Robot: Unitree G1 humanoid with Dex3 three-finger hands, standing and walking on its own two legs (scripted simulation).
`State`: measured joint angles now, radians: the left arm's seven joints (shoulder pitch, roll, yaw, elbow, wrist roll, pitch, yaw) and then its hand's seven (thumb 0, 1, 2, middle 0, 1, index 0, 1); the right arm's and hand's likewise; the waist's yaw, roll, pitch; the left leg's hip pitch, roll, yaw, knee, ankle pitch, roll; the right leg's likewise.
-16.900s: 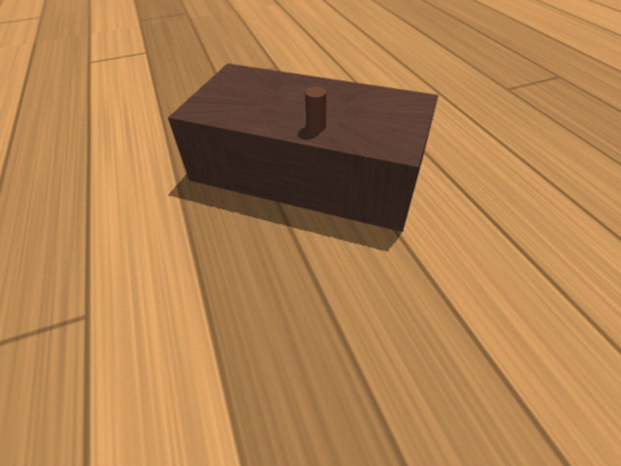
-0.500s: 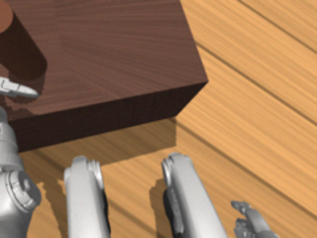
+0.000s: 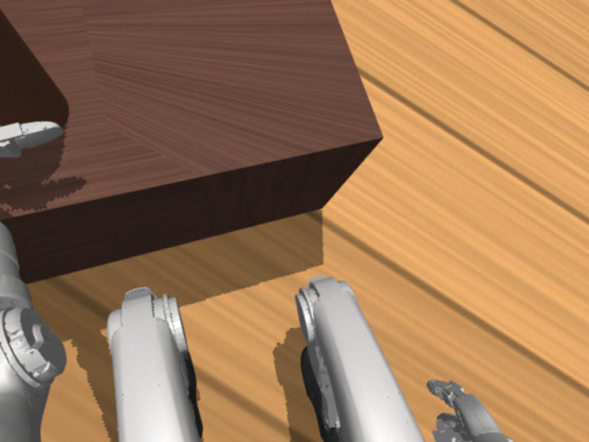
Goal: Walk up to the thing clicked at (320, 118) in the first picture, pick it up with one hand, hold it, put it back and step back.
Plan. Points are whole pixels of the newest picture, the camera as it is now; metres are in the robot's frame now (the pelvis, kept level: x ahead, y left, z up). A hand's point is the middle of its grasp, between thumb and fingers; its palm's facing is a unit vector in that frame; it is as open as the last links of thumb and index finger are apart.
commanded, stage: close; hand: left
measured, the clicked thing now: out of the picture +0.55 +0.30 +0.01
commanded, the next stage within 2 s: settle in 0.24 s
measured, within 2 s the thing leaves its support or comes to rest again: leaves its support in 0.78 s
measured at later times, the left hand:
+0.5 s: hand out of the picture +0.52 +0.31 +0.02, palm faces +0.32 -0.95 -0.02, open 11.3 cm
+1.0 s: hand out of the picture +0.50 +0.31 +0.07, palm faces +0.34 -0.94 -0.06, open 11.5 cm
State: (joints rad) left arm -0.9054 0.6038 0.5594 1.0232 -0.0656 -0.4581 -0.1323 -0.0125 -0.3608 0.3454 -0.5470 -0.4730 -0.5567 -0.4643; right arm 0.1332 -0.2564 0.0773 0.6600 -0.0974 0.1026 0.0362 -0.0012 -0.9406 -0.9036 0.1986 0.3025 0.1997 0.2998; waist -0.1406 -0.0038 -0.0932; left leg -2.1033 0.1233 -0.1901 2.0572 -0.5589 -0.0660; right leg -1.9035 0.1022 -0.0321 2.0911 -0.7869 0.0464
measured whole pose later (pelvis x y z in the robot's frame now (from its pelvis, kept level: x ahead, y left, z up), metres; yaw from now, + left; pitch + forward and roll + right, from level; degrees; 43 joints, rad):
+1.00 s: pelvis +0.02 +0.01 +0.06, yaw +2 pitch +34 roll -7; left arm -0.77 0.53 0.50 0.86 -0.07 -0.35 -0.10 -0.05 -0.61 0.82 -0.72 -1.11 -0.73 -1.11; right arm 0.15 -0.23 0.04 0.71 -0.06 0.10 0.01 0.00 -0.93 -0.91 0.20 0.30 0.20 0.30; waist -0.13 0.01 -0.15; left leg -1.91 0.13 -0.15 1.87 -0.57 -0.05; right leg -1.72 0.08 -0.03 1.88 -0.77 0.04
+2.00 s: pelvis +0.04 +0.02 +0.15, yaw +5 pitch +30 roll -6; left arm -0.62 0.40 0.41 0.80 -0.08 -0.39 -0.07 -0.05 -0.61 0.83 -0.67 -1.18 -0.69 -1.19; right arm 0.19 -0.22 0.01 0.71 -0.04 0.08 0.03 0.00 -0.93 -0.91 0.20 0.30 0.20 0.30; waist -0.10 0.03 -0.15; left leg -1.60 0.11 -0.10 1.59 -0.54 -0.03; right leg -1.40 0.04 -0.01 1.58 -0.71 0.06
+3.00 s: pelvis +0.06 +0.02 +0.28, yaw +9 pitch +12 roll -3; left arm -0.19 0.21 0.15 0.49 -0.14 -0.35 0.03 -0.04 -0.61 0.85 -0.68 -1.15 -0.70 -1.16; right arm 0.22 -0.21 0.01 0.66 0.00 0.03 -0.03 0.00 -0.92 -0.91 0.20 0.30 0.20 0.30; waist -0.04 0.03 -0.07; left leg -0.86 0.09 -0.04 1.04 -0.39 -0.04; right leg -0.69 0.00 0.00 1.02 -0.54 0.04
